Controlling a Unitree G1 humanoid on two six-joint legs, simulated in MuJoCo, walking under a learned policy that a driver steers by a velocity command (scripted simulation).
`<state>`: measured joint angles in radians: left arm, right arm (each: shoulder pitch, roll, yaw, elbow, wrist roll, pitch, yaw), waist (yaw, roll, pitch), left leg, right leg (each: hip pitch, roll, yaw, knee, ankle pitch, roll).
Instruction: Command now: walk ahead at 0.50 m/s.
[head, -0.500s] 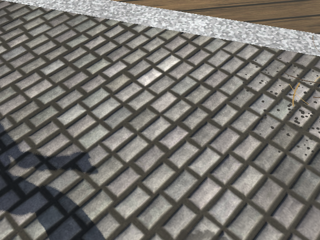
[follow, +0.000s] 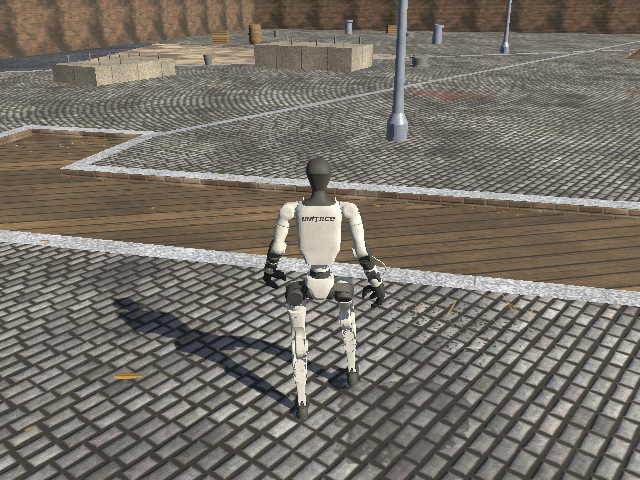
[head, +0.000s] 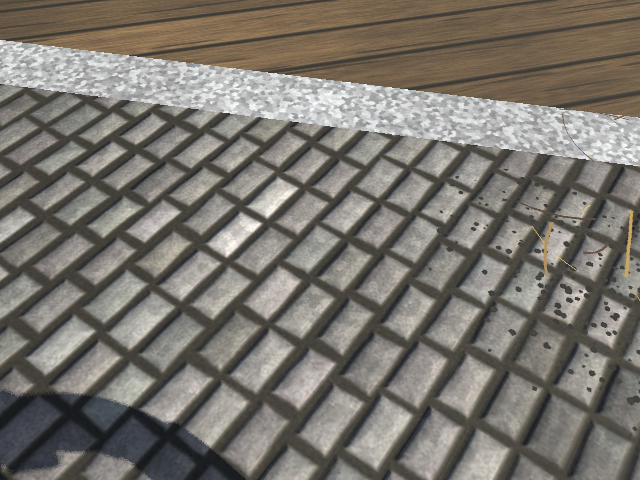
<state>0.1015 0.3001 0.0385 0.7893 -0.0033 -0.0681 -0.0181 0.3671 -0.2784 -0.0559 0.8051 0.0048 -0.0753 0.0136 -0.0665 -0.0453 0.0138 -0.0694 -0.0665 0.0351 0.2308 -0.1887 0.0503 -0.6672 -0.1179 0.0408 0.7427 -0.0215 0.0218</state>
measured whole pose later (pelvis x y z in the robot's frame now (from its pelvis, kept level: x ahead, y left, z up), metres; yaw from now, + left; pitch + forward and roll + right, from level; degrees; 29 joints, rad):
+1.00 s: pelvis +0.43 -0.02 -0.01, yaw -8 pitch +1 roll +1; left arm 0.20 0.30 0.07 0.84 -0.01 0.06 0.04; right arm 0.09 -0.26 -0.05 0.84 -0.02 -0.02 -0.03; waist 0.00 -0.02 0.06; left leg -0.32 0.02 0.14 0.40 -0.10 0.04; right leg -0.49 -0.07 0.00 0.90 -0.39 0.05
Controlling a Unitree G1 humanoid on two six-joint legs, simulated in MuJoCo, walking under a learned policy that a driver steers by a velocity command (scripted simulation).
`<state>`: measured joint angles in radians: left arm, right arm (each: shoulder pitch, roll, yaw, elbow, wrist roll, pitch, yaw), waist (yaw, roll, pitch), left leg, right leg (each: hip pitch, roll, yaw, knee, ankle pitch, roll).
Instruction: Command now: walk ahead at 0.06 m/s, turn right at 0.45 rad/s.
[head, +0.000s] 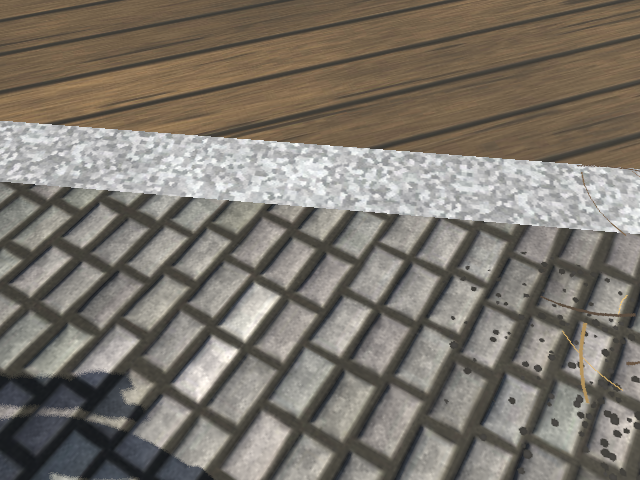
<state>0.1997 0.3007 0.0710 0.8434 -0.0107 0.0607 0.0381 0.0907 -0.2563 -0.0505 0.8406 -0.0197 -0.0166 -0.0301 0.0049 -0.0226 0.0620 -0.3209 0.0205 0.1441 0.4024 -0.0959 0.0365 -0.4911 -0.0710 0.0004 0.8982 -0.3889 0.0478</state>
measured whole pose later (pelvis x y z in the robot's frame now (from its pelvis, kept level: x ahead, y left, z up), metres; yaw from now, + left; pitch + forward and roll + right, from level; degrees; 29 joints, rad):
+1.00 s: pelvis +0.03 -0.03 +0.00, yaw -24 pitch -1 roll +0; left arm 0.17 0.28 0.05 0.82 0.01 0.04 0.03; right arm 0.13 -0.27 -0.03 0.94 -0.01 -0.01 0.00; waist -0.03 0.01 0.06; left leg -0.19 0.02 -0.02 0.45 -0.24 -0.03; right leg -0.18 0.01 0.06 0.46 -0.26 0.00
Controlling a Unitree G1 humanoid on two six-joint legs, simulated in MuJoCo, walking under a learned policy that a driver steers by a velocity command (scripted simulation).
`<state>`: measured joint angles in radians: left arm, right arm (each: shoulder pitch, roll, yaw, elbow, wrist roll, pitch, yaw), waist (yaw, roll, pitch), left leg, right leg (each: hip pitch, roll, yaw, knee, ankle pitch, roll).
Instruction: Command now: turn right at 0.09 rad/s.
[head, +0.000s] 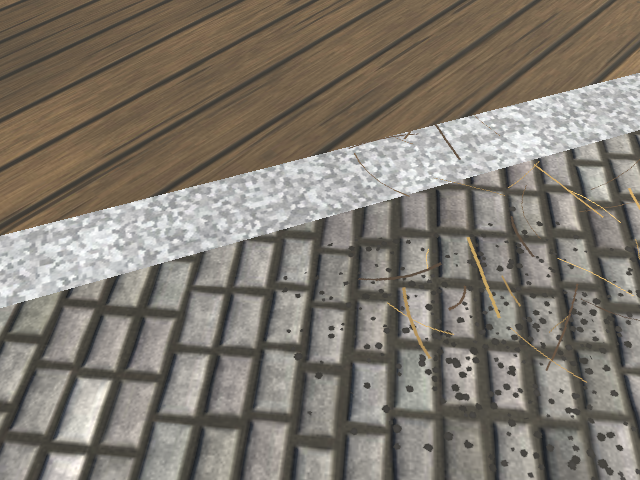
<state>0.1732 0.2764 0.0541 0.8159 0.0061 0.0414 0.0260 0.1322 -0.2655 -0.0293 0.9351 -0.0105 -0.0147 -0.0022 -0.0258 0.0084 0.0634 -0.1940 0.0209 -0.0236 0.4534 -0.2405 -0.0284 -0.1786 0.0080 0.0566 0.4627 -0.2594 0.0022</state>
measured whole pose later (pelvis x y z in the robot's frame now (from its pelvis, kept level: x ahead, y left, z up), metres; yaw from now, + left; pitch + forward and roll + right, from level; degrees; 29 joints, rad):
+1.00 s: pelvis +0.00 -0.01 +0.00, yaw +0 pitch -1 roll +0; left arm 0.21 0.24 0.01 1.06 0.00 0.00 0.03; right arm 0.22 -0.24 -0.02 1.10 0.00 0.00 -0.05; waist -0.01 0.00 0.04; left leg -0.19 0.04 -0.04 0.47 -0.26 -0.05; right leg -0.17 0.03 0.04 0.48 -0.29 -0.01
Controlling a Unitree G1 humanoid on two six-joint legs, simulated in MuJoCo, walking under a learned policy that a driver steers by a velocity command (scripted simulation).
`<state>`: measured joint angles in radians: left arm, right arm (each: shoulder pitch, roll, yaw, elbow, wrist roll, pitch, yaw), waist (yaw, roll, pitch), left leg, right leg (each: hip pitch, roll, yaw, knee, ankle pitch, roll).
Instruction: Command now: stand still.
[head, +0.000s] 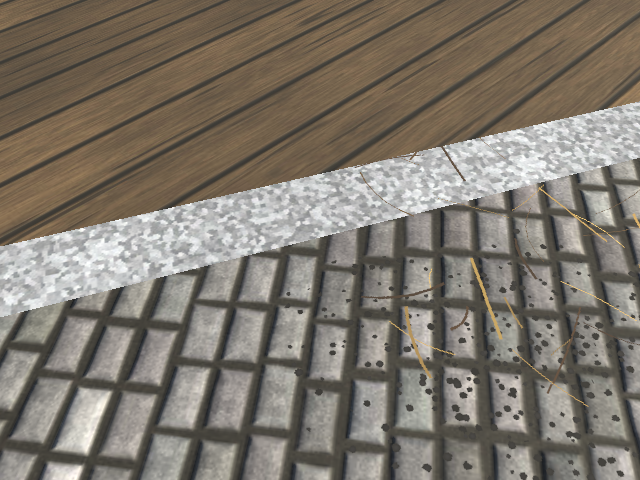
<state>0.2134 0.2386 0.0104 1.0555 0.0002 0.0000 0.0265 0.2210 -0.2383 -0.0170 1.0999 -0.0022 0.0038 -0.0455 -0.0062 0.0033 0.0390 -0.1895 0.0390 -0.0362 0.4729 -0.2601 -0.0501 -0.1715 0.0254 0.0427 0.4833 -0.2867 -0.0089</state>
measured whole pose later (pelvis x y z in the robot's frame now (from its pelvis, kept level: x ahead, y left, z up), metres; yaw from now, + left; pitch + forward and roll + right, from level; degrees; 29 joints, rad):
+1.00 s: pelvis +0.18 +0.03 +0.00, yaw +1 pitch +2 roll +0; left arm -0.02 0.24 0.03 0.88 -0.03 -0.09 -0.04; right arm 0.55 -0.19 -0.02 1.07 0.01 -0.08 -0.02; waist -0.10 -0.02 0.02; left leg 0.15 -0.01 0.02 0.15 -0.33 0.01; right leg -0.63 -0.05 -0.04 0.62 -0.03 -0.04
